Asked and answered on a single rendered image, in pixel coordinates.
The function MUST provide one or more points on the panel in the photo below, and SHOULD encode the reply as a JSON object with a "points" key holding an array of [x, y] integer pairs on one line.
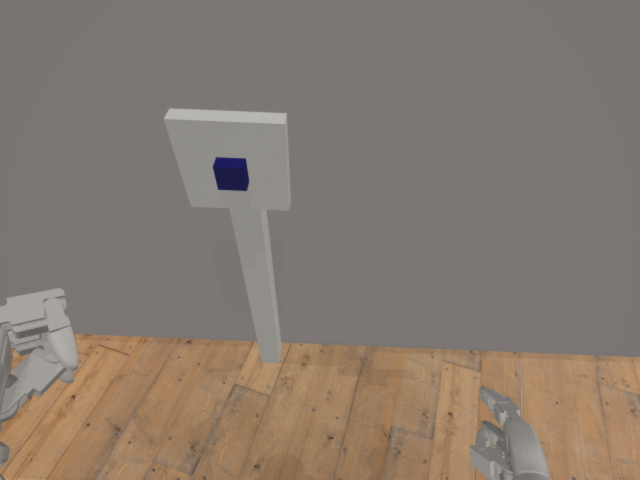
{"points": [[197, 138]]}

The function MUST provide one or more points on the right robot hand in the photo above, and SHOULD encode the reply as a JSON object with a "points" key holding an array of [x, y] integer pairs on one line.
{"points": [[517, 449]]}

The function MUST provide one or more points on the left robot hand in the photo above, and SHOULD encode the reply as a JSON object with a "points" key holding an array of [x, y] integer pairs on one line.
{"points": [[34, 324]]}

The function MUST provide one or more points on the button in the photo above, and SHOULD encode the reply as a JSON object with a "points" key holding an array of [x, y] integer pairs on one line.
{"points": [[231, 174]]}

